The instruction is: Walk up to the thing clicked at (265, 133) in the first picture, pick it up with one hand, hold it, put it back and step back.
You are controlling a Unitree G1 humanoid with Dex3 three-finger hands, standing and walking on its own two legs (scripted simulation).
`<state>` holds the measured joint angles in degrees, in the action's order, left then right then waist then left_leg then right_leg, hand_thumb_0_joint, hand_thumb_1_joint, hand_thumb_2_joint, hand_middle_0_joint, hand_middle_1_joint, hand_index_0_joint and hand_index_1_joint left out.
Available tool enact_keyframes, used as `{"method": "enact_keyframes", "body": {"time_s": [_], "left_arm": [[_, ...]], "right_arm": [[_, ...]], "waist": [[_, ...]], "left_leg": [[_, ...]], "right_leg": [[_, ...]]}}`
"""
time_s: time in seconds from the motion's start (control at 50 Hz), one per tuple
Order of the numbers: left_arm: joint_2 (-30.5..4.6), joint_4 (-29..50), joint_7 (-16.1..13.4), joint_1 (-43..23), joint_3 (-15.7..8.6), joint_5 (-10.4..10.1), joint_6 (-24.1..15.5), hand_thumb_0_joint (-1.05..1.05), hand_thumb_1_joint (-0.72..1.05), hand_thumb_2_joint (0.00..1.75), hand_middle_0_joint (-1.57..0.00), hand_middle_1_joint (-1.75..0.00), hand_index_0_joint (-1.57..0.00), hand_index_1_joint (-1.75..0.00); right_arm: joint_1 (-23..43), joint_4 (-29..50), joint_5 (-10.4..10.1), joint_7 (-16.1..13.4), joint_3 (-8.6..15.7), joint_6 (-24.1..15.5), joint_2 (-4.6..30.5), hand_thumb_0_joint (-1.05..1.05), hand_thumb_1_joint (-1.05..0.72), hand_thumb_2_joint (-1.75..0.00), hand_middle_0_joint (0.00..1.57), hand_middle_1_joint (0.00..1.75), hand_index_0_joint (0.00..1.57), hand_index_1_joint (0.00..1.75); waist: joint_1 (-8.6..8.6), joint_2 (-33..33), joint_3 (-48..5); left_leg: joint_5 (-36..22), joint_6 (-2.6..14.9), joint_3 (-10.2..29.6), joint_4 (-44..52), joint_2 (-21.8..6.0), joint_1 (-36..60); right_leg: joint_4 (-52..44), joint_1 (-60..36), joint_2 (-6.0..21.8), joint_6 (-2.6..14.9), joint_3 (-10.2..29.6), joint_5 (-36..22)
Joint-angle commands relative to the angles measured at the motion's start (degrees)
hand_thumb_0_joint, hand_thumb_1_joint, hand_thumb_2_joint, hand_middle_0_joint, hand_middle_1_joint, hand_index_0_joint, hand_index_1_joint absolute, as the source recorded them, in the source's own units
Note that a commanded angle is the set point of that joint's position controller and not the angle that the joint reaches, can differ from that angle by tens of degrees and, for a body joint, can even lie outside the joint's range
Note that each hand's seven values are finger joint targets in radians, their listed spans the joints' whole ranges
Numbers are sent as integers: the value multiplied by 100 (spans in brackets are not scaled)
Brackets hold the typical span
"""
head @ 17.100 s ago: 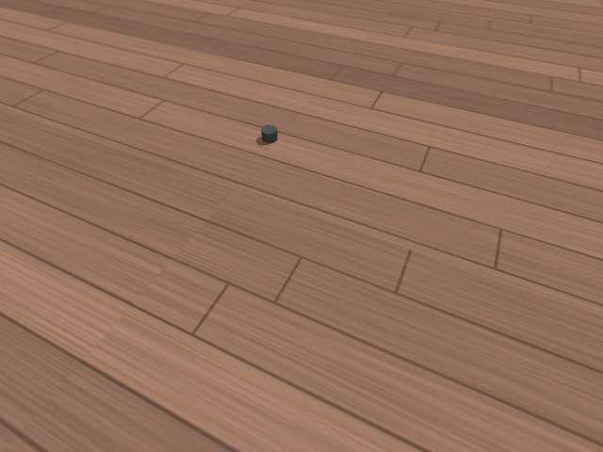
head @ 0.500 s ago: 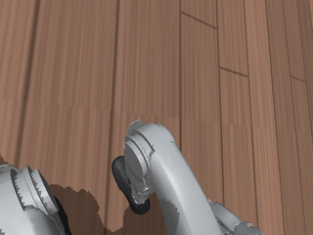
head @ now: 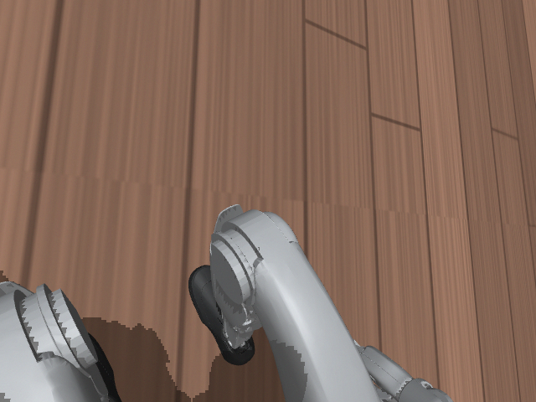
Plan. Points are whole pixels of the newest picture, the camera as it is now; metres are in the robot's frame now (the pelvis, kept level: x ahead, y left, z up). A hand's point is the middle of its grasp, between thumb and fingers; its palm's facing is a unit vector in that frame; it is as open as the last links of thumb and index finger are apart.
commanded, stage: close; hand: left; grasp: from above
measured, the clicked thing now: out of the picture +0.46 +0.33 -0.28
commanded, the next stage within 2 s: settle in 0.46 s
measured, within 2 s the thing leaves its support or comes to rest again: leaves its support in 0.90 s
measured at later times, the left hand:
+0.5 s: hand out of the picture +0.44 +0.33 -0.25, palm faces -0.43 -0.17 -0.89, open 11.6 cm
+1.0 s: hand out of the picture +0.45 +0.34 -0.23, palm faces -0.39 -0.16 -0.91, open 11.6 cm
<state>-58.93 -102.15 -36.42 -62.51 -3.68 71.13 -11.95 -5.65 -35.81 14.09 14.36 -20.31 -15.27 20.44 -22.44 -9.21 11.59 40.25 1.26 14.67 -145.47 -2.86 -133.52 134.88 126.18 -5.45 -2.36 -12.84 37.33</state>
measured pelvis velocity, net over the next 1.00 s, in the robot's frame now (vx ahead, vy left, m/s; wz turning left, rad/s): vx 0.01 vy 0.00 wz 0.01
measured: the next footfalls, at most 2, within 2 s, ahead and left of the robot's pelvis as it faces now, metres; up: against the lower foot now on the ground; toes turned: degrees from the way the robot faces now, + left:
none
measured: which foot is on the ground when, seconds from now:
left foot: down 0.00-1.00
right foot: down 0.00-1.00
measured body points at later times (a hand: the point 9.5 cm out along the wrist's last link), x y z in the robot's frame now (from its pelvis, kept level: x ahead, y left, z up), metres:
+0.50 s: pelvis +0.00 +0.00 +0.00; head +0.27 +0.14 +0.33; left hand +0.46 +0.33 -0.20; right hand +0.06 -0.24 -0.05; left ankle +0.07 +0.12 -0.27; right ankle +0.12 -0.11 -0.27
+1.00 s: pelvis +0.01 +0.00 +0.00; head +0.27 +0.14 +0.34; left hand +0.47 +0.34 -0.18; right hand +0.06 -0.25 -0.05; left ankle +0.07 +0.12 -0.27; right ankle +0.12 -0.11 -0.27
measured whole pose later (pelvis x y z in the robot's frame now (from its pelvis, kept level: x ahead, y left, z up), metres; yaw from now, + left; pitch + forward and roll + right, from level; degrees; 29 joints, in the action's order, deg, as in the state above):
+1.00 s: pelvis +0.01 +0.00 +0.00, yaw +1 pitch +29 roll -15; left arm -53.9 -89.1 -30.8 -56.8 -5.5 69.3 -8.9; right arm -8.4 -37.4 12.7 14.4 -16.7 -12.8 19.7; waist -20.1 -6.5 7.3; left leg 40.5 0.8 14.2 -144.4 -2.3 -134.5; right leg 134.5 127.1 -4.8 -1.7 -12.6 38.2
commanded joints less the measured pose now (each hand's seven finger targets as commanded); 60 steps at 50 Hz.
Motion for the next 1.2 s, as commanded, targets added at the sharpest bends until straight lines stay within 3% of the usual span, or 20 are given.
{"method": "enact_keyframes", "body": {"time_s": [0.0,0.16,0.2,0.28,0.46,0.54,0.6,0.72,0.76,0.8,0.84,0.88,0.92,0.98,1.0,1.06,1.1,1.18], "left_arm": [[-1161,586,-172,-1315,10,-131,28,0,13,78,-48,-99,-53,-94],[-1145,623,-133,-1224,-38,-219,-2,0,23,86,-56,-102,-60,-98],[-1110,519,-127,-1175,13,-246,-4,0,24,85,-57,-102,-61,-98],[-1195,625,-122,-1269,11,-229,-13,0,28,87,-60,-102,-64,-98],[-1007,424,-119,-1200,136,-167,4,0,40,93,-70,-104,-74,-100],[-960,581,-118,-1299,201,-173,23,0,47,96,-75,-105,-79,-102],[-950,509,-93,-1246,222,-178,67,0,41,99,-77,-105,-80,-102],[-1174,965,52,-1426,50,-284,161,0,44,100,-80,-106,-83,-103],[-1169,1063,80,-1367,26,-248,175,0,46,101,-81,-107,-85,-103],[-1439,1677,81,-1358,-284,-249,172,0,48,100,-83,-104,-86,-101],[-1342,2058,109,-1415,-293,-208,193,0,51,100,-85,-103,-88,-100],[-1233,2124,149,-1188,-361,-204,244,0,52,99,-85,-104,-88,-100],[-908,2343,254,-1373,-172,-273,281,0,51,97,-84,-101,-87,-97],[-920,2878,394,-1036,-359,-343,374,0,51,98,-84,-100,-87,-97],[-728,2862,459,-894,-311,-361,408,0,52,100,-85,-100,-88,-97],[-215,2801,679,-870,-80,-416,540,0,53,95,-84,-101,-88,-97],[-133,2781,829,-946,-38,-508,614,0,55,94,-85,-100,-89,-96],[86,2945,1204,-1116,110,-574,668,0,56,103,-89,-103,-91,-101]], "right_arm": [[-1066,-91,-41,-42,557,-31,1887,0,-90,-90,20,30,20,30],[-1080,-66,-37,-85,563,19,1866,0,-90,-90,20,30,20,30],[-1044,-22,-17,-94,549,32,1897,0,-90,-90,20,30,20,30],[-1085,-49,-23,-111,517,32,1903,0,-90,-90,20,30,20,30],[-1066,2,2,-120,493,56,1898,0,-90,-90,20,30,20,30],[-1069,25,-3,-127,505,53,1938,0,-90,-90,20,30,20,30],[-1084,29,7,-81,496,26,1923,0,-92,-90,20,30,20,30],[-1084,-31,-67,-109,573,69,1888,0,-92,-90,20,30,20,30],[-1160,-43,-52,-121,596,111,1844,0,-92,-90,20,30,20,30],[-1189,-78,-78,-123,673,147,1816,0,-91,-90,20,30,20,30],[-1285,-160,-64,-82,764,178,1792,0,-91,-90,20,30,20,30],[-1232,-190,-110,-62,883,225,1741,0,-91,-90,20,30,20,30],[-1194,-136,-166,-25,952,225,1689,0,-91,-90,20,30,20,30],[-1257,-212,-276,-32,1172,279,1648,0,-91,-90,20,30,20,30],[-1300,-249,-291,-11,1239,299,1631,0,-91,-90,20,30,20,30],[-1411,-332,-411,31,1380,407,1526,0,-90,-90,20,30,20,30],[-1410,-294,-485,10,1433,474,1495,0,-91,-90,20,30,20,30],[-1508,-313,-587,-37,1537,637,1402,0,-91,-90,20,30,20,30]], "waist": [[-349,2790,-3395],[-296,2898,-3538],[-352,2748,-3376],[-354,2842,-3469],[-425,2866,-3150],[-474,2836,-3329],[-459,2841,-3170],[-251,3275,-3655],[-261,3296,-3796],[24,3692,-4323],[-16,3984,-4568],[70,4000,-4611],[12,3814,-4431],[412,4105,-4912],[399,4119,-5004],[384,3708,-4872],[404,3480,-4655],[454,3092,-4746]], "left_leg": [[-979,-56,-344,1412,-162,2454],[-882,-87,-323,1517,-163,2529],[-726,-60,-335,1504,-163,2378],[-881,-59,-338,1456,-161,2463],[-776,-108,-235,1593,-164,2492],[-929,-109,-249,1562,-171,2621],[-841,-112,-260,1602,-157,2547],[-1033,-142,-294,1625,-166,2769],[-1040,-131,-362,1599,-148,2791],[-1253,-173,-385,1639,-137,3084],[-1546,-180,-447,1569,-129,3285],[-1592,-181,-474,1568,-129,3197],[-1470,-140,-541,1557,-98,2997],[-1515,-188,-536,1789,-69,3324],[-1601,-192,-540,1766,-68,3362],[-1440,-122,-611,1803,-18,3030],[-1305,-78,-632,1866,9,2784],[-1099,-33,-699,1962,65,2644]], "right_leg": [[-1212,-1921,-199,283,-397,-1365],[-1189,-2030,-201,314,-413,-1259],[-1271,-2008,-221,302,-398,-1138],[-1247,-2009,-216,290,-413,-1276],[-1161,-1809,-176,315,-489,-1181],[-1207,-1982,-213,300,-470,-1348],[-1208,-1917,-195,309,-461,-1263],[-1174,-1998,-167,341,-413,-1368],[-1205,-2154,-185,346,-367,-1418],[-1123,-2173,-164,388,-366,-1530],[-1060,-2142,-154,396,-350,-1756],[-1040,-2018,-175,420,-332,-1781],[-1108,-1905,-155,412,-286,-1705],[-1088,-1749,-111,453,-251,-1610],[-1055,-1731,-107,458,-241,-1659],[-1130,-1574,-118,451,-161,-1575],[-1212,-1441,-84,446,-127,-1444],[-1317,-1539,-69,448,3,-1228]]}}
